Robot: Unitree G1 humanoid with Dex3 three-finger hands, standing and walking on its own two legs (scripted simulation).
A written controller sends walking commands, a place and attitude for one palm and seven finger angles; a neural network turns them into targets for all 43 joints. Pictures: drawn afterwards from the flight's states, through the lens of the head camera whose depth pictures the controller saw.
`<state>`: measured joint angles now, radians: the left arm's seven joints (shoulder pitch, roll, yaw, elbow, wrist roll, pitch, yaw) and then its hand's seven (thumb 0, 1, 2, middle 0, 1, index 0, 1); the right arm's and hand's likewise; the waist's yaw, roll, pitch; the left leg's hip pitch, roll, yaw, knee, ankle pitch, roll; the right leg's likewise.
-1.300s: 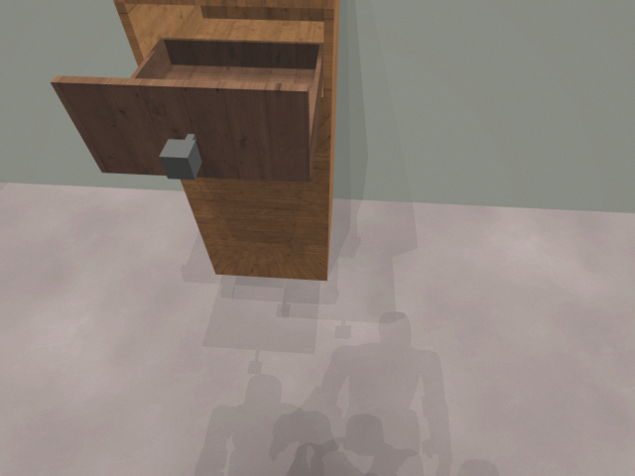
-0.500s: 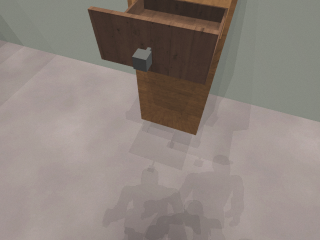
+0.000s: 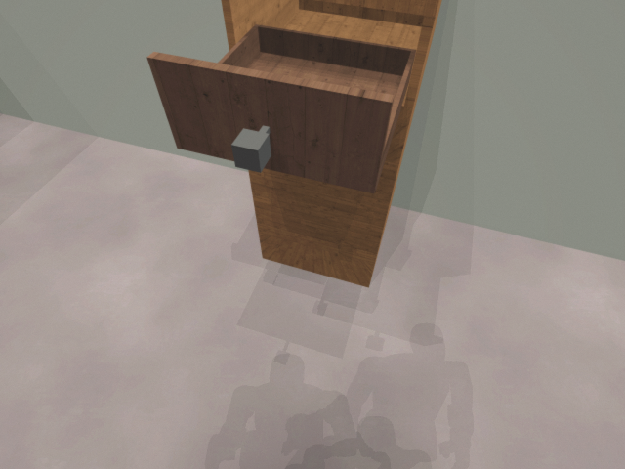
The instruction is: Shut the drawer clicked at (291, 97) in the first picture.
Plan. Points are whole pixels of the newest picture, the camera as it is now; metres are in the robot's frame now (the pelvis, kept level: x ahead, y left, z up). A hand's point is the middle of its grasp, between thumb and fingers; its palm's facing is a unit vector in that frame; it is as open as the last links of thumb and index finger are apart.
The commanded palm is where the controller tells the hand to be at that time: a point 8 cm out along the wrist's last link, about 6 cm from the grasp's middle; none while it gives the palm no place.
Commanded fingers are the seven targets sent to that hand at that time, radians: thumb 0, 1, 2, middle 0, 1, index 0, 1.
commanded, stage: stand and wait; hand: left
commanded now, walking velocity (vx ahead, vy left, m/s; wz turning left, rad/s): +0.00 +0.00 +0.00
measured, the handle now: (257, 142) +0.56 +0.12 +0.09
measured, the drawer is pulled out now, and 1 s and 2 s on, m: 0.30 0.30 0.30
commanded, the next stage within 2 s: look at it before walking up in 0.08 s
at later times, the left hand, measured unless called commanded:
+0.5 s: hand out of the picture +0.02 +0.20 -0.17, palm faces +0.02 -0.98 -0.22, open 7.4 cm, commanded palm none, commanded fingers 0.00 0.90 0.90 -0.20 -0.30 -0.20 -0.30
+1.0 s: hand out of the picture +0.00 +0.22 -0.18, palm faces -0.03 -0.97 -0.23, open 7.4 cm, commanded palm none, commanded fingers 0.00 0.90 0.90 -0.20 -0.30 -0.20 -0.30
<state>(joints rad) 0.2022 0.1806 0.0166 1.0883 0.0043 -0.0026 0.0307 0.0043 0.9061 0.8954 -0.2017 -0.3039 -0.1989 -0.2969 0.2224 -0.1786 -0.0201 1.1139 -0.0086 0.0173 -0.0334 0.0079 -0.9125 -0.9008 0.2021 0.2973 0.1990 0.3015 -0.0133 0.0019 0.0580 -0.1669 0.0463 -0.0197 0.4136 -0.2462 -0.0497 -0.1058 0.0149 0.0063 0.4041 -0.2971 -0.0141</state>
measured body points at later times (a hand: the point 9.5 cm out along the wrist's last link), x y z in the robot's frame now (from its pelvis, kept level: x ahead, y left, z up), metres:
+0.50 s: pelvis -0.01 +0.01 +0.00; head +0.01 +0.01 +0.45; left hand +0.02 +0.25 -0.16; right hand -0.01 -0.22 -0.16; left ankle -0.02 +0.15 -0.74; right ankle -0.05 -0.11 -0.74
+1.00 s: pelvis -0.03 +0.02 -0.01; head +0.02 +0.02 +0.44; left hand +0.00 +0.27 -0.16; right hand -0.02 -0.22 -0.16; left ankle -0.02 +0.15 -0.74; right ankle -0.05 -0.11 -0.74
